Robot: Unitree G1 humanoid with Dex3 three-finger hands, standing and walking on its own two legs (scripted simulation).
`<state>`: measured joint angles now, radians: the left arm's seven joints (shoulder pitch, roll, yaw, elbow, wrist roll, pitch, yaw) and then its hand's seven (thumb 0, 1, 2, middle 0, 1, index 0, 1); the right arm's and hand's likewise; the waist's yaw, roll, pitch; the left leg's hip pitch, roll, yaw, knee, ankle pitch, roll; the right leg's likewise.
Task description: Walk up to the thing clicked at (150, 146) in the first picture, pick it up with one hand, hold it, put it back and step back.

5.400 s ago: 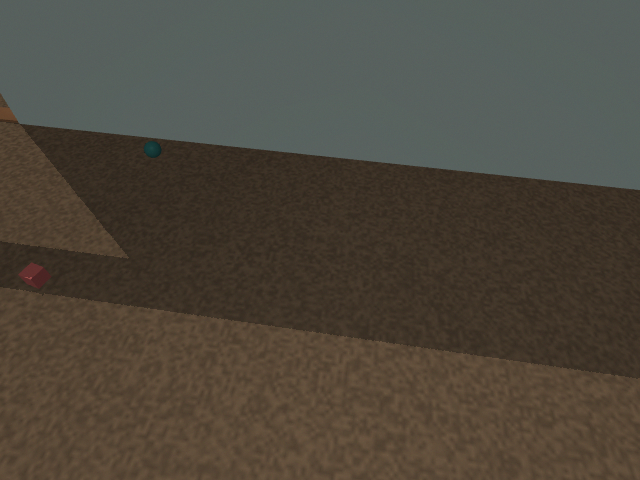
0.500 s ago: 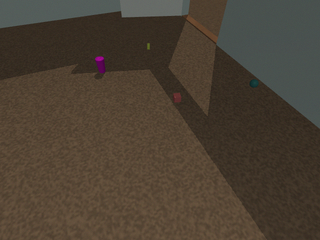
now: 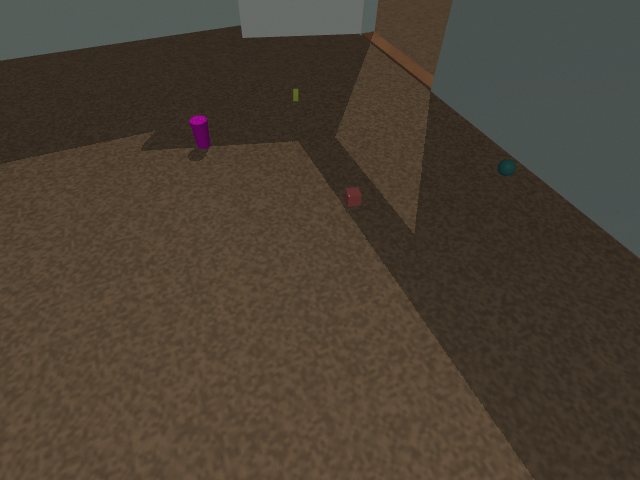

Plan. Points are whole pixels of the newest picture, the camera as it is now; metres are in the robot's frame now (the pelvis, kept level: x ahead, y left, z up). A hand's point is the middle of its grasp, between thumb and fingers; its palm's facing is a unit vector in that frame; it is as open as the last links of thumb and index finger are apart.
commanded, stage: stand
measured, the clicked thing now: (506, 167) +1.61 -0.95 -0.74
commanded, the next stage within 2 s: walk up in 0.64 s
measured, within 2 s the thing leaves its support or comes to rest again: neither
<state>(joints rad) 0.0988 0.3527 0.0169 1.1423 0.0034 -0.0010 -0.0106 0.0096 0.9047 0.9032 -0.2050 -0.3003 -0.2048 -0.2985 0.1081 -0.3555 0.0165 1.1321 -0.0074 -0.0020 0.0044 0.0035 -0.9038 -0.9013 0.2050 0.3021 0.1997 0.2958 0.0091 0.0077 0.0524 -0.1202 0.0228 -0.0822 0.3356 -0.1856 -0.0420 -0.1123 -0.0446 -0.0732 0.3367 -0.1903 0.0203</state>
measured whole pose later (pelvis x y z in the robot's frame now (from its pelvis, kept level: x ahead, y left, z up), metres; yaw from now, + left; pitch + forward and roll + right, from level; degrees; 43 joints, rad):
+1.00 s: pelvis -0.01 +0.02 -0.01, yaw -11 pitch -1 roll -1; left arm 0.16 0.42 0.07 0.95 0.00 0.05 -0.01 0.01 0.91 0.90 -0.20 -0.30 -0.20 -0.30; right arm 0.12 -0.37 -0.07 0.94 -0.04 0.01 0.02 0.00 -0.90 -0.90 0.21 0.30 0.20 0.30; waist 0.00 -0.03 0.13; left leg -0.21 0.08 0.09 0.54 -0.30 0.00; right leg -0.38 0.00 0.02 0.90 -0.47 -0.02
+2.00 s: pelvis -0.02 +0.01 -0.02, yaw -30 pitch -3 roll +0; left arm 0.23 0.35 0.02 0.93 0.02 -0.03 0.00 0.01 0.90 0.90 -0.21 -0.30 -0.21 -0.30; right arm 0.16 -0.40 -0.03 0.90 0.00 0.04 0.01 0.01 -0.91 -0.90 0.20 0.30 0.20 0.30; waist 0.00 0.06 0.12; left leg -0.30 0.05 -0.02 0.76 -0.49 0.02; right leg -0.24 0.02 0.06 0.61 -0.32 -0.01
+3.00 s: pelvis -0.02 +0.04 +0.00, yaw -31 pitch -3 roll +0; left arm 0.10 0.35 0.01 1.15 0.00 -0.01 -0.01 0.01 0.90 0.90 -0.20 -0.30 -0.20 -0.30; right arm 0.09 -0.35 -0.01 1.14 -0.01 -0.01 0.01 0.00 -0.90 -0.90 0.20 0.30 0.20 0.30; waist -0.01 0.00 0.06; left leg -0.12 0.02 0.02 0.34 -0.18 -0.02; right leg -0.13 -0.01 0.09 0.34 -0.16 0.04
